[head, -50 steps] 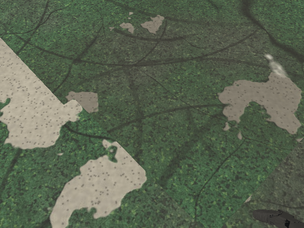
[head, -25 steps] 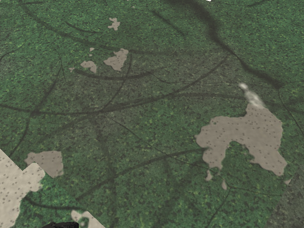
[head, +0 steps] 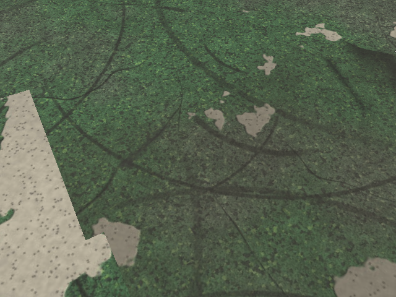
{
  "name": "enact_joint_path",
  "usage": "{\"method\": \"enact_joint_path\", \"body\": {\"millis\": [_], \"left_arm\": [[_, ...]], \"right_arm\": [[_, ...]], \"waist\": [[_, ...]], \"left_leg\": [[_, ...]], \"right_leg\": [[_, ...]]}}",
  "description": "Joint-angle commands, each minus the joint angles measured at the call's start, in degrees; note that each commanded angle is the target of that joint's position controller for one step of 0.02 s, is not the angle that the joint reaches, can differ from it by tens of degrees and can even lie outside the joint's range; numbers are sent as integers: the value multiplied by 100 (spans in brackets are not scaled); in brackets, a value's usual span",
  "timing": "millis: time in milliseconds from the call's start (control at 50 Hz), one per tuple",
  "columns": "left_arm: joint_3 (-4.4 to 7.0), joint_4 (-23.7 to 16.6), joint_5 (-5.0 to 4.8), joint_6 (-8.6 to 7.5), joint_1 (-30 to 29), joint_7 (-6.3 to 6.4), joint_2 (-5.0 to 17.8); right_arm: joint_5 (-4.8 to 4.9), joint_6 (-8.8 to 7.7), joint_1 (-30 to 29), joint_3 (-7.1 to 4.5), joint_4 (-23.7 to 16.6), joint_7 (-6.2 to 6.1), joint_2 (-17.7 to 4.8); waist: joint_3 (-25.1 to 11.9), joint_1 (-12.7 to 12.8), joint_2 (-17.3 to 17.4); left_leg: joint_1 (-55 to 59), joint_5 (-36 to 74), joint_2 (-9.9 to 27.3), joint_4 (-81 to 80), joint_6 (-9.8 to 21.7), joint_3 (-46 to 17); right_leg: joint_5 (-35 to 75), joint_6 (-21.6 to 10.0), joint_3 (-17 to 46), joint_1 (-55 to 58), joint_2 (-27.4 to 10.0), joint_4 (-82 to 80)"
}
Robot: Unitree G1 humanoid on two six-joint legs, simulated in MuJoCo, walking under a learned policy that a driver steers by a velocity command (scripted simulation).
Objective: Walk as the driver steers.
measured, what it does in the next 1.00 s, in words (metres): walks ahead: left foot, then right foot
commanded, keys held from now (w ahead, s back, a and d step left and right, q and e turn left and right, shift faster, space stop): w+q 0.42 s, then w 0.12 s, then w+e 0.46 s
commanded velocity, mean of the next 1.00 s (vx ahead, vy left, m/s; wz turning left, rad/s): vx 0.50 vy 0.00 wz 0.21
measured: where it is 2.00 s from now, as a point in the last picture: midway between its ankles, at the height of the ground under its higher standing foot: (205, 145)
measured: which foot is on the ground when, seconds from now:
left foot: up 0.00-0.06, down 0.08-0.60, up 0.62-1.00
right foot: down 0.00-0.10, up 0.12-0.56, down 0.58-1.00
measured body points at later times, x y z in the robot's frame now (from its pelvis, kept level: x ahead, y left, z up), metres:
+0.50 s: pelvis +0.29 +0.04 +0.01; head +0.32 +0.07 +0.46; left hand +0.45 +0.34 -0.08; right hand +0.40 -0.23 -0.10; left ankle +0.18 +0.10 -0.73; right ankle +0.51 -0.06 -0.69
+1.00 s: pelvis +0.56 +0.10 +0.01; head +0.59 +0.10 +0.46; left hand +0.50 +0.37 -0.11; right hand +0.85 -0.07 -0.06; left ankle +0.67 +0.27 -0.71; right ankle +0.52 -0.03 -0.73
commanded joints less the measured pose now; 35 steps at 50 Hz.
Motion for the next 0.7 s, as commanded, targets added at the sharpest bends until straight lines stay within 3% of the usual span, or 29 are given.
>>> {"method": "enact_joint_path", "body": {"millis": [20, 40, 60, 80, 100, 120, 140, 160, 180, 200, 220, 260, 320, 400, 480, 540, 560, 580, 600, 620, 640, 660, 680, 700], "left_arm": [[257, -294, -86, 69, -65, 58, 1148], [279, -340, -104, 113, -155, 73, 1239], [286, -390, -124, 154, -281, 75, 1301], [262, -448, -119, 150, -338, 76, 1275], [98, -655, 95, 70, -184, 46, 645], [-50, -942, -16, -198, 6, -40, 325], [49, -1097, -255, -395, -776, -118, 761], [46, -1152, -311, -490, -964, -145, 782], [68, -1032, -176, -505, -923, -93, 770], [140, -989, -53, -448, -851, -60, 878], [173, -988, -22, -354, -762, -68, 901], [162, -1077, 40, -223, -821, -59, 756], [111, -1330, 87, -155, -1470, -33, 616], [23, -1580, 16, -209, -2226, -127, 464], [18, -1730, -30, -310, -2489, -263, 611], [54, -1716, -24, -397, -2215, -325, 784], [103, -1593, -7, -419, -1770, -317, 889], [186, -1404, 60, -435, -1073, -299, 1091], [236, -1266, 109, -418, -78, -289, 1351], [375, -970, 86, -345, 468, -350, 1776], [227, -993, -139, -317, 377, -394, 1216], [131, -1118, -160, -272, -56, -379, 880], [92, -1229, -62, -215, -361, -372, 855], [66, -1254, -30, -192, -498, -373, 808]], "right_arm": [[26, -58, -397, -112, -602, 104, -461], [44, -45, -25, -194, -570, 106, -620], [67, -40, 673, -330, -434, 89, -870], [72, -24, 1601, -542, -198, -2, -1257], [59, 17, 1955, -669, -79, -127, -1824], [-27, -87, 1863, -617, -297, -78, -1973], [-69, -152, 1907, -473, -287, -48, -1482], [-39, -217, 1643, -404, -293, -58, -1200], [-9, -252, 1166, -346, -406, -58, -1012], [-19, -263, 845, -282, -508, -74, -815], [-63, -267, 740, -240, -576, -103, -738], [-37, -286, 861, -268, -580, -178, -898], [-20, -273, 1191, -321, -549, -307, -1122], [1, -199, 1484, -298, -517, -359, -1071], [10, -163, 1807, -262, -378, -379, -976], [-42, -116, 1859, -268, -336, -416, -1012], [-54, -107, 1730, -260, -378, -410, -1029], [-89, -114, 1630, -209, -444, -385, -914], [-180, -121, 1622, -120, -562, -383, -768], [-18, -209, 2656, -18, -515, -342, -348], [4, -277, 2471, -39, -462, -326, -796], [27, -327, 1615, -111, -634, -301, -1081], [-39, -382, 1104, -84, -773, -310, -1011], [-146, -428, 882, -101, -863, -316, -955]], "waist": [[170, -256, -574], [-76, -502, -704], [-447, -908, -716], [-929, -1371, -483], [-1236, -1080, 820], [-2137, -701, 1186], [-1785, -1009, 457], [-1109, -872, 291], [-749, -576, -190], [-568, -367, -170], [-541, -226, -90], [-451, -160, -60], [-240, -346, 45], [-111, -665, 350], [-96, -817, 429], [-96, -639, 625], [-265, -383, 670], [-783, -76, 573], [-1634, 290, 23], [-2196, -118, -2021], [-1850, 17, -1564], [-911, 137, -941], [-520, 68, -352], [-215, -57, -190]], "left_leg": [[211, -687, -359, -131, 255, 456], [752, -984, -581, -97, 376, 599], [1681, -959, -818, -328, 545, 671], [3254, -636, -899, -771, 783, 347], [4816, -687, 363, -921, 1288, -1873], [5988, -1560, 1397, -1969, 2314, -5077], [5908, -1452, 1277, -2331, 1932, -4627], [5201, -1064, 1074, -2292, 1690, -3680], [4300, -552, 787, -2281, 1459, -2995], [3618, -18, 591, -2349, 1351, -2533], [3209, 230, 484, -2470, 1315, -2346], [2800, 728, 380, -2592, 1337, -2088], [2566, 889, 165, -2659, 1209, -1760], [2404, 149, -104, -2554, 874, -1614], [2988, -116, 204, -2168, 805, -1981], [3531, 604, 467, -1723, 722, -2261], [3631, 1473, 363, -1347, 632, -2121], [3475, 2100, 72, -487, 491, -1849], [2707, 1104, -304, 1085, 303, -1432], [474, -2373, -1218, 3117, -209, -929], [-433, -3073, -894, 3659, -185, -1195], [-759, -2553, -607, 3709, -154, -1091], [-606, -2155, -424, 3467, -136, -902], [-508, -1918, -284, 3041, -167, -823]], "right_leg": [[5312, -720, 273, 141, -1801, 489], [6147, -659, 227, 137, -1786, 1099], [6452, -552, 165, -57, -1673, 2074], [5538, -304, 114, -912, -1428, 3512], [1223, -13, 208, -2947, -768, 5487], [-1602, 109, 1617, -4520, 274, 6855], [-1224, -43, 2237, -5209, -43, 6968], [-672, -189, 2177, -5368, -307, 6561], [-250, -194, 2173, -4971, -574, 6048], [-27, -142, 2172, -4537, -719, 5610], [130, -89, 2192, -4186, -806, 5408], [302, 84, 2081, -4031, -796, 4892], [1205, 279, 1958, -4219, -618, 3753], [2440, 252, 1893, -3796, -240, 2123], [2561, 101, 1964, -3684, -167, 1522], [1834, -170, 1890, -3464, -127, 1347], [1783, -333, 1709, -2963, -4, 1155], [1978, -587, 1798, -1918, -137, 1261], [2136, -986, 2822, -422, -948, 1459], [1079, -2087, 5561, 1479, -2136, 884], [-369, -2013, 6386, 1491, -2148, 347], [-418, -1722, 5551, 713, -1878, 268], [128, -1578, 4938, -67, -1605, 173], [855, -1573, 4554, -634, -1422, 98]]}}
